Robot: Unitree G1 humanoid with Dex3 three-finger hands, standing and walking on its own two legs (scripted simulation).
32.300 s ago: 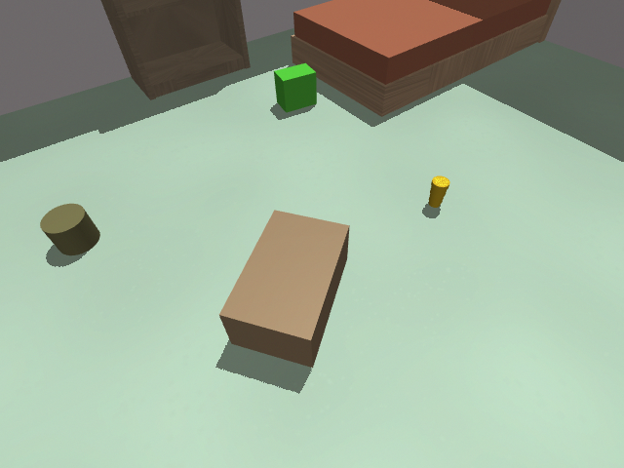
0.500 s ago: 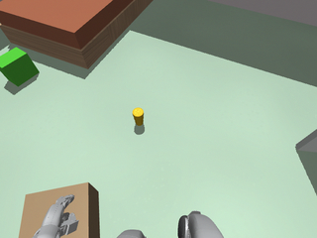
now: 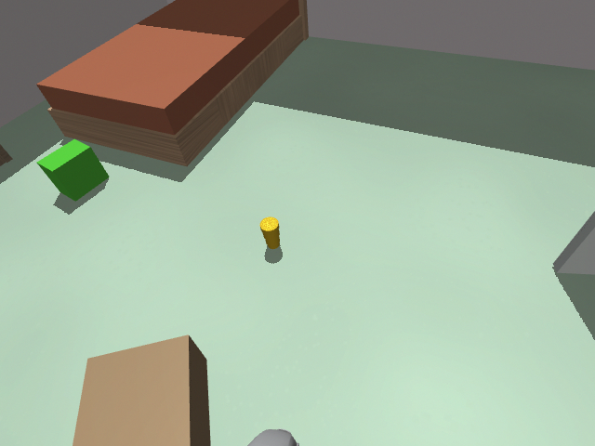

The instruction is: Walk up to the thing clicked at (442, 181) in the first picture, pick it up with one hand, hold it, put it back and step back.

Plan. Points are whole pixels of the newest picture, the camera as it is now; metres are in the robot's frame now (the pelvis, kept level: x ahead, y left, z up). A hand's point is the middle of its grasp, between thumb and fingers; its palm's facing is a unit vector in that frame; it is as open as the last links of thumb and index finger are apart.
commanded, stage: step back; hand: left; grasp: from the side
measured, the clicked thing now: (271, 234) +1.00 +0.30 -0.69
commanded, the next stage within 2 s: stand in 0.98 s
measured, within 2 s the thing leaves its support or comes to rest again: neither
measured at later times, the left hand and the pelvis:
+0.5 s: hand out of the picture +0.10 +0.25 -0.14, palm faces +0.07 -0.92 -0.39, open 7.4 cm; pelvis +0.01 -0.02 -0.01, yaw +4 degrees
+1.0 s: hand out of the picture +0.12 +0.28 -0.14, palm faces +0.10 -0.93 -0.35, open 7.4 cm; pelvis +0.05 +0.01 +0.01, yaw +5 degrees
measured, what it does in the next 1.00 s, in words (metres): steps on the spot: left foot, then right foot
